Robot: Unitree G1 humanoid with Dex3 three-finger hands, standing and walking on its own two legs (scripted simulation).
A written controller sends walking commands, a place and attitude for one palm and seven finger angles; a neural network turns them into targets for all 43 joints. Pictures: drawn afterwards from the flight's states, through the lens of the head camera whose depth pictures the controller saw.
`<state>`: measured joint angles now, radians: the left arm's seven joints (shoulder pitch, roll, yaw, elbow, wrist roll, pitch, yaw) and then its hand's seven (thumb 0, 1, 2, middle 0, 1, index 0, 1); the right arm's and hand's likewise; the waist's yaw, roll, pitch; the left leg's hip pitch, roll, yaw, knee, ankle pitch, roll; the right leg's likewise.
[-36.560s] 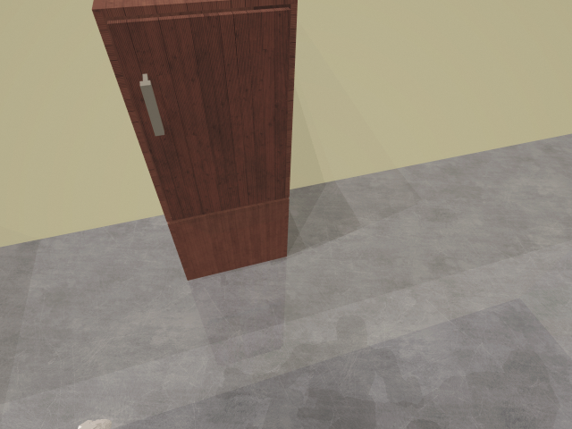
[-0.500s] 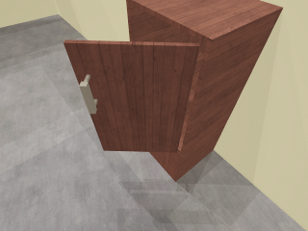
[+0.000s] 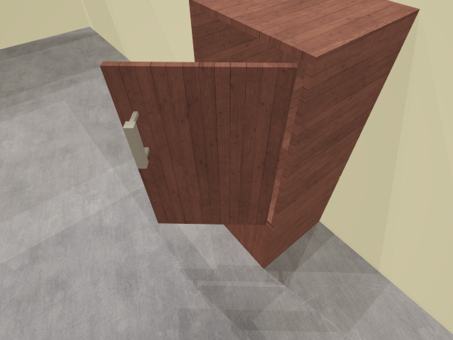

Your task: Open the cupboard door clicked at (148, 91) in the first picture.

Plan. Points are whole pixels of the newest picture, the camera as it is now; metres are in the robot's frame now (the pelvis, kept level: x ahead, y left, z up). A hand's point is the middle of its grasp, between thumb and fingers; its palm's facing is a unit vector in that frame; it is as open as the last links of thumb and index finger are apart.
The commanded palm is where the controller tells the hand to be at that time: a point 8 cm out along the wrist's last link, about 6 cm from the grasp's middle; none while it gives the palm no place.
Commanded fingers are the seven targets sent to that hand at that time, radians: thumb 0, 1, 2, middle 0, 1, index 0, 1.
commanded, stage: look again from close up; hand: left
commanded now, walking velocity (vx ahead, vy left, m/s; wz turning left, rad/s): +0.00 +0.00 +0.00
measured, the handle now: (138, 140) +0.52 +0.24 +0.04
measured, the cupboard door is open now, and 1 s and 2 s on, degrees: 50 50 50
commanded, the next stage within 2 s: raise the hand with hooked fingers in 0.48 s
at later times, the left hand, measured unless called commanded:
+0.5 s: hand out of the picture +0.02 +0.18 -0.17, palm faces +0.00 -0.97 -0.23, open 7.3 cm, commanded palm none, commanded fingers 0.00 0.90 0.90 -0.20 -0.30 -0.20 -0.30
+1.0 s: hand (118, 331) +0.15 +0.20 -0.05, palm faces +0.08 -1.00 +0.01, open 8.5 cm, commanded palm +0.13 +0.26 -0.04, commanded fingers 0.00 0.39 0.68 -0.24 -0.63 -0.24 -0.63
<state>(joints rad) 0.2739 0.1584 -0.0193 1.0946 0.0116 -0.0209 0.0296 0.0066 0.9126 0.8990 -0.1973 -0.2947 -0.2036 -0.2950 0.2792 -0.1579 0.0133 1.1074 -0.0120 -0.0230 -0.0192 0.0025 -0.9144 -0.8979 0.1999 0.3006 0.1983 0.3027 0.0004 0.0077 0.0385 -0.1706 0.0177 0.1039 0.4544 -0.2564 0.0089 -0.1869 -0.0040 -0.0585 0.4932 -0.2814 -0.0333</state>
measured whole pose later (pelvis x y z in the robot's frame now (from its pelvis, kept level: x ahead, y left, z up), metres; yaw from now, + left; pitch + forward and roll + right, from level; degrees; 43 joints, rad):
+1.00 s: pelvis -0.03 -0.01 -0.08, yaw +2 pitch +11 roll +0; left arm 0.39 0.20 0.22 0.21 -0.32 -0.50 -0.39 0.01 0.61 0.77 -0.22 -0.48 -0.23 -0.48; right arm 0.14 -0.28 -0.07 0.51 0.04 -0.26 -0.03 0.01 -0.91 -0.90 0.20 0.30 0.20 0.30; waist 0.03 -0.03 -0.12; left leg -0.80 0.04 0.04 1.10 -0.49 -0.01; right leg -0.78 -0.02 -0.11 1.10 -0.52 -0.06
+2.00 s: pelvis -0.02 +0.02 -0.03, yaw +3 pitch +6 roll -2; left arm 0.04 0.38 0.37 0.28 -0.33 -0.21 -0.43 -0.01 -0.47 0.31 -0.30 -1.18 -0.30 -1.18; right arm 0.25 -0.25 0.06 0.57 0.05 -0.24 -0.09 0.01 -0.90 -0.90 0.20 0.30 0.20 0.30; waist 0.02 0.02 -0.06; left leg -0.55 0.02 0.03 0.84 -0.40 0.04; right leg -0.49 -0.01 -0.11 0.77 -0.38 -0.01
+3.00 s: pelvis -0.02 +0.01 -0.03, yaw +2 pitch +5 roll -1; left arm -0.17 0.44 0.44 0.55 -0.32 -0.22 -0.50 -0.01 -0.50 0.30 -0.30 -1.20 -0.31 -1.20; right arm 0.27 -0.28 0.05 0.61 0.06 -0.21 -0.11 0.01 -0.90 -0.90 0.20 0.30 0.20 0.30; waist 0.01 0.02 -0.05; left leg -0.50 0.03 0.04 0.76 -0.35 0.02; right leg -0.46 0.00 -0.11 0.72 -0.35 -0.03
